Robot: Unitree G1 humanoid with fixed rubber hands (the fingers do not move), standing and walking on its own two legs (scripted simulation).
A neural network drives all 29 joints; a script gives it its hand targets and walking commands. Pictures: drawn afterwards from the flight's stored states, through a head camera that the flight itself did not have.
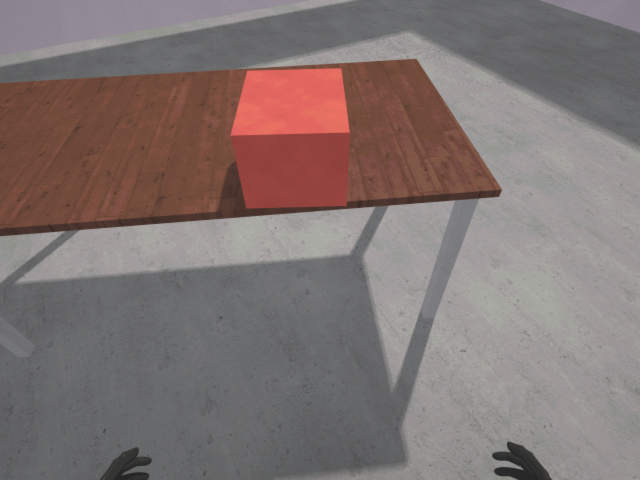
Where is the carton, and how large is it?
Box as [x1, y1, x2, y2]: [231, 68, 349, 208]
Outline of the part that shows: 340,68 247,71 231,132 231,139 246,208 346,205 349,130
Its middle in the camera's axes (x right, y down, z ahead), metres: -0.06 -0.24 +0.92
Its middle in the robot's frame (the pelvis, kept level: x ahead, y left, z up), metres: +0.86 +0.06 -0.03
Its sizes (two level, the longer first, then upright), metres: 0.293 0.233 0.193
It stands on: a table, 0.62 m high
